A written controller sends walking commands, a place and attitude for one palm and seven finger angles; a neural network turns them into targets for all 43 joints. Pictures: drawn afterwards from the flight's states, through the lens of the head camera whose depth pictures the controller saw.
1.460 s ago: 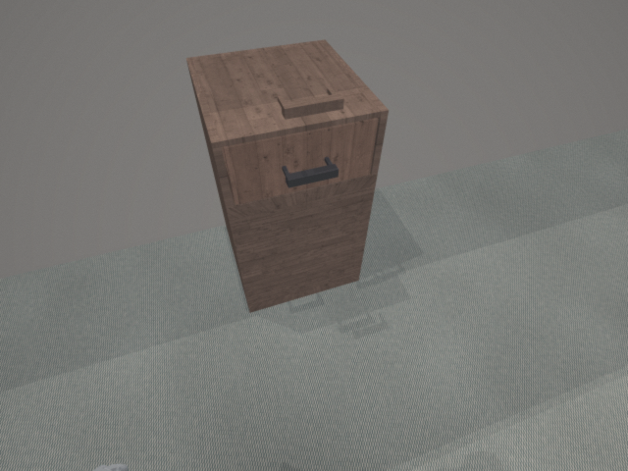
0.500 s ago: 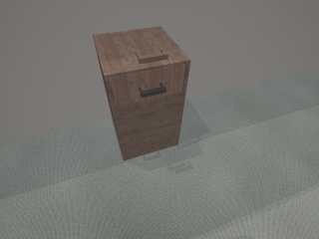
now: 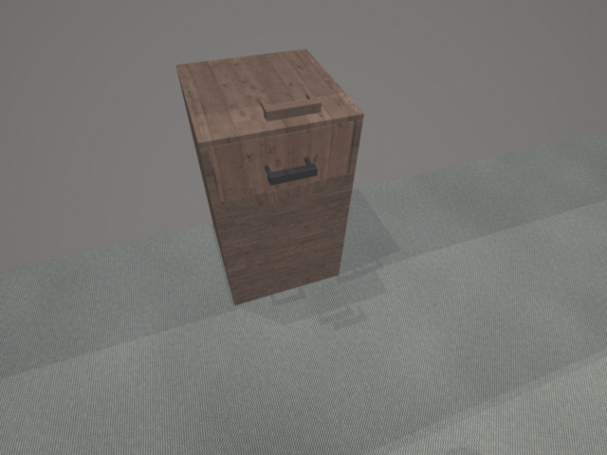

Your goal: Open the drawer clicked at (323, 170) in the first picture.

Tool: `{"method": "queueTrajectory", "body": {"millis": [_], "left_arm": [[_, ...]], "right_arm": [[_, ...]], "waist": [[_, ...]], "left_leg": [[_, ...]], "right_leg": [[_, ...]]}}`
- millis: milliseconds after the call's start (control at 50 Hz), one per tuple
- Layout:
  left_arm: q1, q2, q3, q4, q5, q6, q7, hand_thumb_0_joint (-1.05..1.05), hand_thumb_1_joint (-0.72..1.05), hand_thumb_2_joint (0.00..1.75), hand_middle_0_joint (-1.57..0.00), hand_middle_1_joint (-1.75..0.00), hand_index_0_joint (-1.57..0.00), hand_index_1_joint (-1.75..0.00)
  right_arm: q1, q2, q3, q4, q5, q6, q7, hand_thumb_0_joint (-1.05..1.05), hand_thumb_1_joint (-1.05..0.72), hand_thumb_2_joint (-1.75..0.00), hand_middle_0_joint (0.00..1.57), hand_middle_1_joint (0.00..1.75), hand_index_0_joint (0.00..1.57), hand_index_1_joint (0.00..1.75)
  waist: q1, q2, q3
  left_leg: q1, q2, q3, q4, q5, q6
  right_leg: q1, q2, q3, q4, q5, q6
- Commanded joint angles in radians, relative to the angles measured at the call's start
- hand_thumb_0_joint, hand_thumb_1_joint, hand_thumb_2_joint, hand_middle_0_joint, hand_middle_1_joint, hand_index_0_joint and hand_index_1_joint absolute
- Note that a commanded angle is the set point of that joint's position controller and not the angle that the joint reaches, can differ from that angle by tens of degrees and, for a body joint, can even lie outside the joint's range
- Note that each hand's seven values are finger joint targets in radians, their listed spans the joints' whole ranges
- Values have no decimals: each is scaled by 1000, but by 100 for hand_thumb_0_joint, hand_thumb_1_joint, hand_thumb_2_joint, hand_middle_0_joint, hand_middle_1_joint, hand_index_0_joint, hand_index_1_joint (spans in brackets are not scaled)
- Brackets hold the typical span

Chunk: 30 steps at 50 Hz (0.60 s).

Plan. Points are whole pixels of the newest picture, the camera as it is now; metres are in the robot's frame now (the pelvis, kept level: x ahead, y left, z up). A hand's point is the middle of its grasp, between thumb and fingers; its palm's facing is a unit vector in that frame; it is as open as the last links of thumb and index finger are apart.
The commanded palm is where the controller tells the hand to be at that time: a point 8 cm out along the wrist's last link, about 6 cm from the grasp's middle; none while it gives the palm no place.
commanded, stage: walk to a spot facing it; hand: left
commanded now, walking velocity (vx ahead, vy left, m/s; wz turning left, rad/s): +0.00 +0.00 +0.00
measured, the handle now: (290, 169) +0.83 +0.08 -0.14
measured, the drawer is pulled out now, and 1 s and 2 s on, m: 0.00 0.00 0.00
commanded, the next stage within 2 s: none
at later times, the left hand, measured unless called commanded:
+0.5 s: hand out of the picture +0.05 +0.18 -0.18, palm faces -0.12 -0.96 -0.27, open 7.4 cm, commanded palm none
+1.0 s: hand out of the picture +0.11 +0.20 -0.18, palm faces -0.36 -0.91 -0.23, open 7.4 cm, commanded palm none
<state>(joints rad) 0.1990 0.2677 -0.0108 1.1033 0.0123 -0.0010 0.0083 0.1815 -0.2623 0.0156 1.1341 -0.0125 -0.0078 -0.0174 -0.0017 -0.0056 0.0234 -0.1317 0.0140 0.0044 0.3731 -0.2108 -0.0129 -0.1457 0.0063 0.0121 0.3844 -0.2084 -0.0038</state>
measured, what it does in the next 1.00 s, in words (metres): steps on the spot, turning right: left foot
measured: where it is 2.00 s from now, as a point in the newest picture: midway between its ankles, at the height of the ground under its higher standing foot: outside the picture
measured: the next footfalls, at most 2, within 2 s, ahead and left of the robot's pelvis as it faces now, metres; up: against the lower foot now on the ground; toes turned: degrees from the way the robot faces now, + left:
left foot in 0.94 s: +0.04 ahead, +0.11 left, +0.00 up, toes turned -26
right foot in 1.36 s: -0.09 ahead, -0.12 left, +0.00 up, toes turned -46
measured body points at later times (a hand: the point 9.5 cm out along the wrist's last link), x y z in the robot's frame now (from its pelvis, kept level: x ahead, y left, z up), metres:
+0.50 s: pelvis -0.02 -0.02 -0.03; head +0.00 -0.05 +0.42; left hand +0.06 +0.23 -0.16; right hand +0.00 -0.28 -0.19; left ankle -0.01 +0.12 -0.73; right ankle -0.01 -0.10 -0.75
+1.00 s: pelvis -0.03 +0.02 -0.01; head +0.00 +0.04 +0.44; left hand +0.13 +0.24 -0.16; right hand -0.04 -0.25 -0.13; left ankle +0.01 +0.13 -0.75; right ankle -0.03 -0.09 -0.72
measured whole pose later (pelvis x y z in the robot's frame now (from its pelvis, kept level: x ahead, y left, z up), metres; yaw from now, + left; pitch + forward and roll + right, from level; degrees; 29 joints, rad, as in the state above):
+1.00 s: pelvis -0.03 +0.02 -0.01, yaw -26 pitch +1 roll +0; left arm 0.24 0.27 0.09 0.92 0.03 0.07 -0.02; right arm 0.17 -0.20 -0.03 0.88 -0.01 0.01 -0.04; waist 0.03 -0.05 0.03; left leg -0.22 0.00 0.00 0.49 -0.28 0.02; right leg -0.45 0.13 0.15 0.75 -0.35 0.01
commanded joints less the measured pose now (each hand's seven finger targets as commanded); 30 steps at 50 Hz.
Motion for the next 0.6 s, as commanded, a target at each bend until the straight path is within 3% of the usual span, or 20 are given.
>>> {"method": "queueTrajectory", "body": {"millis": [0,80,120,200,240,300,340,360,400,420,440,460,480,500,520,540,580], "left_arm": [[-2,161,35,-46,-1,-23,15,0,90,90,-20,-30,-20,-30],[5,153,36,-45,-2,-22,15,0,90,90,-20,-30,-20,-30],[28,101,34,-45,-3,-4,18,0,90,90,-20,-30,-20,-30],[33,113,60,-86,2,22,10,0,90,90,-20,-30,-20,-30],[34,106,70,-113,5,31,5,0,90,90,-20,-30,-20,-30],[48,80,82,-148,8,39,-6,0,90,90,-20,-30,-20,-30],[64,52,89,-164,9,48,-13,0,90,90,-20,-30,-20,-30],[75,44,90,-173,9,48,-16,0,90,90,-20,-30,-20,-30],[153,36,98,-161,13,38,-21,0,90,90,-20,-30,-20,-30],[184,92,107,-158,22,25,-16,0,90,90,-20,-30,-20,-30],[193,191,126,-169,25,15,-1,0,90,90,-20,-30,-20,-30],[220,169,125,-172,7,16,13,0,90,90,-20,-30,-20,-30],[155,145,121,-182,6,19,16,0,90,90,-20,-30,-20,-30],[102,124,116,-201,4,16,15,0,90,90,-20,-30,-20,-30],[75,116,116,-216,4,13,15,0,90,90,-20,-30,-20,-30],[73,115,116,-224,5,11,13,0,90,90,-20,-30,-20,-30],[93,118,118,-224,5,11,10,0,90,90,-20,-30,-20,-30]], "right_arm": [[-5,-165,-34,-50,3,-20,-7,0,-90,-90,20,30,20,30],[3,-159,-35,-49,1,-20,-9,0,-90,-90,20,30,20,30],[38,-96,-30,-45,0,-10,-14,0,-90,-90,20,30,20,30],[49,-118,-57,-85,0,7,-24,0,-90,-90,20,30,20,30],[43,-131,-72,-115,-2,13,-25,0,-90,-90,20,30,20,30],[22,-152,-94,-155,-4,13,-26,0,-90,-90,20,30,20,30],[1,-153,-103,-178,-6,9,-23,0,-90,-90,20,30,20,30],[-9,-149,-104,-191,-9,8,-22,0,-90,-90,20,30,20,30],[-37,-141,-106,-207,-12,13,-19,0,-90,-90,20,30,20,30],[-21,-109,-104,-217,-6,20,-16,0,-90,-90,20,30,20,30],[-11,-32,-87,-256,-1,20,-10,0,-90,-90,20,30,20,30],[-51,-67,-91,-259,-3,32,-20,0,-90,-90,20,30,20,30],[-58,-65,-96,-256,2,32,-20,0,-90,-90,20,30,20,30],[-46,-65,-95,-247,-1,30,-15,0,-90,-90,20,30,20,30],[-30,-58,-96,-241,-3,29,-10,0,-90,-90,20,30,20,30],[-31,-50,-95,-239,-6,31,-8,0,-90,-90,20,30,20,30],[-39,-50,-95,-246,-7,35,-10,0,-90,-90,20,30,20,30]], "waist": [[1,0,-15],[0,7,-23],[-2,16,-24],[-3,20,-6],[-3,36,-4],[8,133,0],[22,199,11],[27,189,20],[67,125,8],[76,-97,-6],[65,-364,-16],[87,-305,-31],[49,-195,11],[26,-130,13],[16,-74,-11],[18,-59,-29],[25,-75,-45]], "left_leg": [[1,96,-80,-63,118,31],[18,100,-68,-56,135,28],[21,106,-39,-20,143,19],[6,135,-11,32,93,26],[-8,162,-26,28,28,42],[-30,247,-71,-10,6,90],[-83,332,-89,-42,62,151],[-106,344,-65,-21,105,162],[-162,290,31,152,120,106],[-234,171,125,387,-6,30],[-432,26,147,640,-369,-28],[-408,32,-12,728,-357,-14],[-432,47,-41,786,-296,-12],[-422,65,-50,795,-229,-18],[-396,71,-41,778,-190,-25],[-377,63,-32,755,-171,-30],[-381,49,-31,718,-164,-38]], "right_leg": [[-23,-108,89,-74,106,-16],[-26,-105,97,-68,139,-19],[-50,-99,107,-31,185,-17],[-135,-76,130,63,197,-25],[-182,-48,132,115,146,-25],[-239,0,81,271,46,-14],[-239,2,7,431,-201,2],[-216,-20,-4,433,-247,2],[-97,-29,-14,256,-106,-5],[-45,-107,154,68,103,-39],[13,-335,499,-72,331,-131],[-30,-307,530,-112,356,-120],[-56,-292,498,-95,285,-148],[-73,-258,441,-81,236,-176],[-81,-237,402,-75,212,-183],[-77,-218,378,-78,192,-176],[-51,-205,390,-87,161,-170]]}}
